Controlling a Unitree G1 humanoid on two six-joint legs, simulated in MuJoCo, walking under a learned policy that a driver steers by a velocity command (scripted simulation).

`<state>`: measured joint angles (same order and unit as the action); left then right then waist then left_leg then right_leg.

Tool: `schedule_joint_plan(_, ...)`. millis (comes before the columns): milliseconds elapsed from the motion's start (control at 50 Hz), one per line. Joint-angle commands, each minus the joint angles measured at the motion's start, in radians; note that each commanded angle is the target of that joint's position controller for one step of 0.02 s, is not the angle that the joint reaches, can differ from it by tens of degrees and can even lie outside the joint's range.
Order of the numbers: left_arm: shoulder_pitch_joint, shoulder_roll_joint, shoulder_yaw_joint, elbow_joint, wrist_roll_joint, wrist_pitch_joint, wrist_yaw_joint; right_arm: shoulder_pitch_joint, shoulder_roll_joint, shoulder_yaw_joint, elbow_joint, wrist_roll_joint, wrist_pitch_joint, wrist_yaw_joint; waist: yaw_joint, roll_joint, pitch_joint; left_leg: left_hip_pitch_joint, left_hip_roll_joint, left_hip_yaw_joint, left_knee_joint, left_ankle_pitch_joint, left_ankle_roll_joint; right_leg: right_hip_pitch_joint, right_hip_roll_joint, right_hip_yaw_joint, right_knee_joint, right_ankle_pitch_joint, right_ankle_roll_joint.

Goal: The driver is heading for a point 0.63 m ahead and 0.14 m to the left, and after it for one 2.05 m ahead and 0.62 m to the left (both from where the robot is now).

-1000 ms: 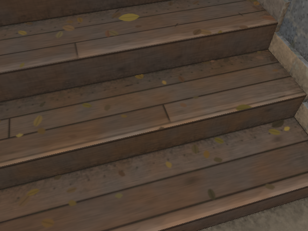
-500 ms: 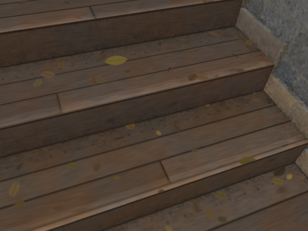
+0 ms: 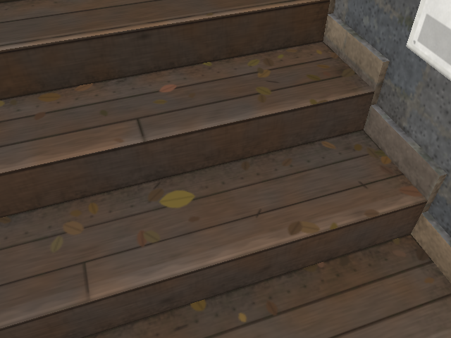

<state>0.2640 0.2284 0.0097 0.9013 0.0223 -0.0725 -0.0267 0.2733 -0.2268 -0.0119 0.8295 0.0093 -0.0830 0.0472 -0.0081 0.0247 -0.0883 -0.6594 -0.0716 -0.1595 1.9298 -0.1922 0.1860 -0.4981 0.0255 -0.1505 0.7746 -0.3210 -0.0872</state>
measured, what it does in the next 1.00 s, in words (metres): climbs: left foot 0.15 m higher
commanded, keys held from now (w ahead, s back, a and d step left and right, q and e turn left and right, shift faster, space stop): w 0.78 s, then q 0.22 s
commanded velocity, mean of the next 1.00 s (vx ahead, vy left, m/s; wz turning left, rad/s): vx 0.46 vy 0.00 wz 0.05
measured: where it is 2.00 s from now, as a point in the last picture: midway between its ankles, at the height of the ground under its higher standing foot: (217, 230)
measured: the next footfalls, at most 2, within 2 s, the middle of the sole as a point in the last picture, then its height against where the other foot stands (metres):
left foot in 0.40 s outside the picture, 0.15 m higher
right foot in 1.02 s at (265, 211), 0.15 m higher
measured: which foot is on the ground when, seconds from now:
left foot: up 0.00-0.38, down 0.40-1.00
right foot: down 0.00-0.44, up 0.46-1.00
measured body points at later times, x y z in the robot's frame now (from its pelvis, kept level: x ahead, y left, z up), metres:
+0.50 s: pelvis +0.26 +0.07 +0.10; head +0.25 +0.06 +0.55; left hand +0.22 +0.28 -0.05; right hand +0.44 -0.14 +0.00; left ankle +0.34 +0.14 -0.55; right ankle +0.11 -0.09 -0.52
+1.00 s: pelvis +0.53 +0.03 +0.19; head +0.56 +0.05 +0.64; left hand +0.79 +0.15 +0.12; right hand +0.37 -0.13 +0.06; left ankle +0.34 +0.14 -0.54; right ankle +0.74 -0.07 -0.39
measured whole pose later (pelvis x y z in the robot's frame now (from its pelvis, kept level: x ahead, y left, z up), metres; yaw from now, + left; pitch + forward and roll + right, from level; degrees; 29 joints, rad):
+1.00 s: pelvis +0.53 +0.03 +0.19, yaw +3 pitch +4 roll -3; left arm -0.06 0.07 -0.12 0.65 -0.01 -0.08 -0.04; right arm 0.60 -0.05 0.04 1.10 -0.01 -0.03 -0.04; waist -0.11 0.01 0.00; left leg 0.07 0.06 0.02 0.25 -0.36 0.00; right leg -1.10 -0.10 -0.14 1.28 -0.21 -0.03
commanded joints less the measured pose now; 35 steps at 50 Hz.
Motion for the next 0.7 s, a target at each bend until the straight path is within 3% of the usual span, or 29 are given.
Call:
schedule_joint_plan(20,0.018,-0.129,-0.043,0.063,0.004,-0.015,-0.035,0.070,0.129,0.069,-0.093,0.027,-0.002,0.013,-0.108,0.023,0.136,-0.369,0.052,-0.069,0.074,0.029,0.016,0.087,-0.176,0.280,-0.427,0.105,-0.058)
schedule_joint_plan(40,-0.013,-0.096,-0.038,0.069,0.003,-0.019,-0.036,0.051,0.108,0.074,-0.107,0.024,0.009,0.006,-0.129,0.009,0.149,-0.368,0.069,-0.057,-0.044,0.066,-0.005,0.031,-0.164,0.220,-0.465,0.105,-0.044)
schedule_joint_plan(60,-0.027,-0.074,-0.040,0.063,0.012,-0.028,-0.035,0.020,0.083,0.074,-0.118,0.009,0.015,0.001,-0.128,-0.014,0.131,-0.331,0.069,-0.012,-0.117,0.156,-0.031,-0.020,-0.147,0.162,-0.497,0.150,-0.038)
schedule_joint_plan(80,0.082,-0.073,-0.046,0.108,0.029,-0.030,-0.034,0.014,0.112,0.081,-0.090,0.000,0.032,-0.009,-0.085,-0.064,0.096,-0.415,0.047,0.063,0.122,0.151,-0.065,0.034,-0.178,0.196,-0.479,0.157,-0.081)
schedule_joint_plan(100,0.134,-0.079,-0.052,0.125,0.020,-0.032,-0.029,0.017,0.123,0.085,-0.094,0.000,0.041,-0.015,-0.085,-0.076,0.105,-0.486,0.063,0.053,0.182,0.148,-0.081,0.050,-0.187,0.211,-0.477,0.110,-0.088)
schedule_joint_plan(120,0.194,-0.073,-0.056,0.152,0.016,-0.027,-0.025,-0.012,0.144,0.090,-0.100,0.007,0.049,-0.019,-0.061,-0.120,0.116,-0.607,0.059,0.051,0.344,0.075,-0.088,0.113,-0.220,0.267,-0.477,0.075,-0.096)
schedule_joint_plan(140,0.225,-0.064,-0.055,0.167,0.008,-0.021,-0.018,-0.074,0.158,0.099,-0.135,0.013,0.048,-0.023,-0.043,-0.128,0.151,-0.719,0.074,0.028,0.383,0.035,-0.092,0.163,-0.238,0.292,-0.481,0.061,-0.091)
schedule_joint_plan(180,0.272,-0.069,-0.058,0.173,0.008,-0.003,-0.004,-0.206,0.142,0.105,-0.200,0.009,0.034,-0.022,0.000,-0.095,0.167,-0.828,0.101,0.024,0.314,0.029,-0.106,0.254,-0.251,0.303,-0.476,0.028,-0.067)
schedule_joint_plan(220,0.315,-0.069,-0.058,0.177,0.005,0.006,0.015,-0.388,0.142,0.121,-0.267,-0.007,0.018,-0.011,0.059,-0.079,0.156,-0.803,0.134,0.137,0.067,0.101,-0.135,0.251,-0.221,0.282,-0.513,-0.003,-0.058)
schedule_joint_plan(240,0.341,-0.058,-0.058,0.182,-0.003,0.008,0.034,-0.417,0.145,0.126,-0.293,-0.011,0.015,-0.011,0.064,-0.110,0.135,-0.782,0.163,0.174,-0.004,0.123,-0.152,0.273,-0.227,0.297,-0.534,-0.001,-0.076)
schedule_joint_plan(260,0.359,-0.023,-0.045,0.184,-0.014,0.008,0.058,-0.462,0.156,0.140,-0.322,-0.018,0.015,-0.012,0.073,-0.126,0.102,-0.679,0.206,0.246,-0.113,0.042,-0.165,0.262,-0.274,0.335,-0.659,0.061,-0.112)
schedule_joint_plan(300,0.397,0.018,-0.024,0.204,-0.031,0.025,0.086,-0.534,0.151,0.145,-0.354,-0.013,0.017,-0.007,0.088,-0.126,0.106,-0.555,0.232,0.265,-0.353,-0.064,-0.161,0.379,-0.295,0.303,-0.734,0.199,-0.109)
schedule_joint_plan(320,0.362,0.020,-0.021,0.187,-0.040,0.024,0.084,-0.504,0.148,0.136,-0.325,-0.003,0.013,-0.001,0.068,-0.136,0.097,-0.411,0.211,0.309,-0.506,-0.126,-0.144,0.401,-0.297,0.244,-0.733,0.369,-0.097)
schedule_joint_plan(340,0.344,0.031,-0.021,0.174,-0.033,0.027,0.072,-0.474,0.138,0.126,-0.314,-0.003,0.006,0.004,0.036,-0.145,0.071,-0.223,0.148,0.372,-0.621,-0.203,-0.118,0.382,-0.280,0.176,-0.682,0.724,-0.089)
schedule_joint_plan(360,0.363,0.072,-0.015,0.172,-0.017,0.026,0.060,-0.371,0.122,0.110,-0.278,0.001,0.004,0.003,-0.004,-0.198,-0.011,-0.063,0.050,0.435,-0.624,-0.270,-0.091,0.441,-0.294,0.152,-0.585,1.220,-0.102)
schedule_joint_plan(380,0.358,0.090,-0.016,0.170,-0.011,0.023,0.049,-0.266,0.059,0.077,-0.245,0.019,0.002,-0.001,-0.063,-0.272,-0.037,0.025,-0.005,0.426,-0.739,-0.305,-0.061,0.535,-0.287,0.140,-0.470,1.598,-0.094)
schedule_joint_plan(400,0.317,0.114,-0.008,0.159,-0.015,0.015,0.045,-0.143,0.001,0.050,-0.210,0.014,0.002,-0.004,-0.133,-0.352,-0.082,0.147,0.012,0.312,-0.865,-0.240,-0.026,0.559,-0.286,0.143,-0.325,1.741,-0.082)
schedule_joint_plan(420,0.284,0.079,-0.009,0.125,-0.009,-0.011,0.040,0.059,-0.079,0.014,-0.135,-0.008,0.004,-0.009,-0.191,-0.230,-0.211,0.492,0.164,-0.016,-0.932,-0.142,0.065,0.284,-0.225,0.123,-0.061,1.639,-0.043)
schedule_joint_plan(440,0.272,-0.001,-0.018,0.108,-0.031,-0.042,0.023,0.245,-0.191,-0.033,-0.052,-0.029,0.030,-0.027,-0.225,0.133,-0.331,0.757,0.322,-0.528,-1.391,-0.428,0.190,-0.005,-0.041,0.184,0.311,0.787,0.015)
schedule_joint_plan(460,0.209,-0.053,-0.013,0.094,-0.027,-0.061,-0.006,0.307,-0.197,-0.038,0.010,-0.061,0.037,-0.049,-0.204,0.221,-0.324,0.753,0.443,-0.897,-1.694,-0.536,0.196,-0.168,0.079,0.373,0.738,0.137,0.025)
schedule_joint_plan(480,0.115,-0.085,-0.010,0.033,-0.045,-0.061,-0.033,0.204,-0.100,-0.010,0.035,-0.057,0.033,-0.048,-0.128,0.157,-0.123,0.555,0.432,-0.775,-1.684,-0.570,0.113,-0.298,0.053,0.464,0.955,0.124,-0.002)
schedule_joint_plan(500,0.008,-0.104,-0.021,-0.036,-0.049,-0.049,-0.041,0.119,0.032,0.023,0.060,-0.063,0.031,-0.028,-0.076,0.098,0.030,0.346,0.412,-0.564,-1.610,-0.538,0.065,-0.369,0.022,0.393,1.044,0.166,-0.041)
schedule_joint_plan(520,-0.026,-0.089,-0.018,-0.079,-0.045,-0.038,-0.023,0.052,0.098,0.035,0.090,-0.052,0.025,-0.014,-0.015,0.003,0.123,0.205,0.373,-0.346,-1.563,-0.413,0.015,-0.381,-0.020,0.344,1.069,0.211,-0.075)
schedule_joint_plan(540,0.018,-0.075,-0.013,-0.077,-0.043,-0.027,-0.013,0.009,0.153,0.047,0.118,-0.058,0.012,-0.002,0.043,-0.027,0.124,0.152,0.317,-0.191,-1.551,-0.319,-0.027,-0.372,-0.038,0.341,1.055,0.238,-0.099)
schedule_joint_plan(560,0.068,-0.098,-0.021,-0.074,-0.053,-0.012,-0.011,0.012,0.167,0.048,0.145,-0.055,0.007,0.004,0.080,0.010,0.127,0.157,0.292,-0.106,-1.568,-0.264,-0.048,-0.399,-0.033,0.343,1.101,0.225,-0.110)
schedule_joint_plan(580,0.076,-0.126,-0.035,-0.082,-0.063,-0.001,-0.009,0.039,0.162,0.049,0.174,-0.059,0.003,0.007,0.078,0.046,0.140,0.192,0.282,-0.062,-1.587,-0.213,-0.052,-0.484,-0.026,0.345,1.183,0.208,-0.122)
schedule_joint_plan(620,0.053,-0.155,-0.060,-0.101,-0.052,0.015,-0.005,0.052,0.144,0.049,0.190,-0.054,-0.002,0.013,0.108,-0.003,0.151,0.175,0.241,0.080,-1.567,-0.134,-0.093,-0.567,-0.036,0.363,1.108,0.284,-0.117)
schedule_joint_plan(640,0.058,-0.144,-0.064,-0.091,-0.039,0.021,-0.002,0.065,0.107,0.043,0.190,-0.052,-0.007,0.012,0.108,-0.009,0.146,0.160,0.228,0.121,-1.592,-0.148,-0.080,-0.581,-0.032,0.312,1.052,0.326,-0.087)
schedule_joint_plan(700,-0.069,-0.080,-0.056,-0.138,-0.012,0.016,0.014,0.095,0.064,0.050,0.190,-0.042,-0.019,-0.013,0.076,0.029,0.130,0.100,0.212,0.151,-1.671,-0.019,-0.035,-0.522,-0.058,0.197,0.850,0.457,0.003)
